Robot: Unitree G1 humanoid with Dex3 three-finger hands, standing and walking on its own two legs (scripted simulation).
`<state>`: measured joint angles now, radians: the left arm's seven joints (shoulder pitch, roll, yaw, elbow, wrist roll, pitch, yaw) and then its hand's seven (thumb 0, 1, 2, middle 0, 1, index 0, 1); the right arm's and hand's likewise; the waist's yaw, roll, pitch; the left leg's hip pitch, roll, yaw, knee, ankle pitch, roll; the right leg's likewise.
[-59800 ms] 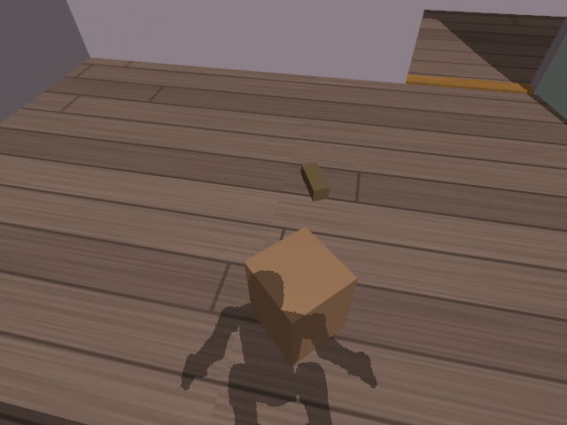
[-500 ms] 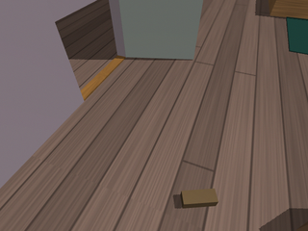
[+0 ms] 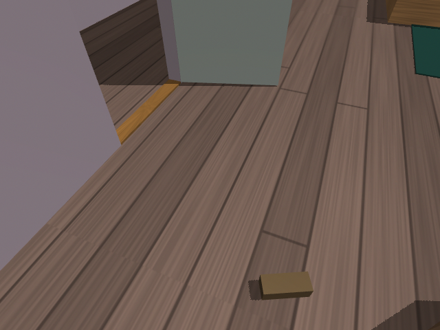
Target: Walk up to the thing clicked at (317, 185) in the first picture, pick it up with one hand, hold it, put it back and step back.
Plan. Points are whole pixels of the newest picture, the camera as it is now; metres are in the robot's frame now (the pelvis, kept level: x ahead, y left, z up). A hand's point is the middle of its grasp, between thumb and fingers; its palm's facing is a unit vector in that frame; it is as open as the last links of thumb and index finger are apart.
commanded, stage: stand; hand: right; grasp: from above
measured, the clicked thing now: (284, 285) +0.47 -0.26 -0.75
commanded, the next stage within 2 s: step back in 0.44 s
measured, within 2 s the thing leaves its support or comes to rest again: neither
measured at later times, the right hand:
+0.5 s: hand out of the picture +0.07 -0.25 -0.16, palm faces +0.02 +0.94 -0.35, open 7.4 cm
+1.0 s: hand out of the picture +0.06 -0.30 -0.18, palm faces -0.02 +0.93 -0.37, open 7.4 cm
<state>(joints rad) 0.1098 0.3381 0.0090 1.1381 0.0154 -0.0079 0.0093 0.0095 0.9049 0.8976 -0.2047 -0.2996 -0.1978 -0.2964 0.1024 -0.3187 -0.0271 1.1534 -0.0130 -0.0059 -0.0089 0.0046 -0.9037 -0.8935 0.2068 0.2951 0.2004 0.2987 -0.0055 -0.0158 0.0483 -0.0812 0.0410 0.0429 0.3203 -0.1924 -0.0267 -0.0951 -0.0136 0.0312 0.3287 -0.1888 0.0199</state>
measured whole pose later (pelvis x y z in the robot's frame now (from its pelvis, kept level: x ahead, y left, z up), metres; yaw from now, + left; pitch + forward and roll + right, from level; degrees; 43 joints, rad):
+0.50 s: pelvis +0.00 +0.00 +0.00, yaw +0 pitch -2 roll +0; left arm 0.10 0.35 0.01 1.11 0.00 0.01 0.00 0.01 0.90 0.90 -0.21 -0.30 -0.20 -0.30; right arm 0.11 -0.33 -0.04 1.12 0.00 0.00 -0.01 0.01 -0.90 -0.89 0.21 0.30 0.20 0.30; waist 0.00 -0.02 0.07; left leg -0.13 0.04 0.04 0.37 -0.21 -0.02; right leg -0.14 -0.02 0.03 0.38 -0.20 0.02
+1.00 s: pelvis -0.09 -0.04 -0.02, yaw +0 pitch -1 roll +1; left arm 0.18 0.35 0.05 0.95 0.04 0.04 0.00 0.01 0.90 0.90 -0.21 -0.30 -0.20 -0.30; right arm 0.03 -0.40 -0.07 0.89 -0.01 0.05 -0.04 0.01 -0.91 -0.89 0.21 0.29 0.20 0.30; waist 0.03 0.05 0.19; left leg -0.51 -0.11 -0.14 1.12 -0.55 0.02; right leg -0.30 0.02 0.03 0.66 -0.35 -0.04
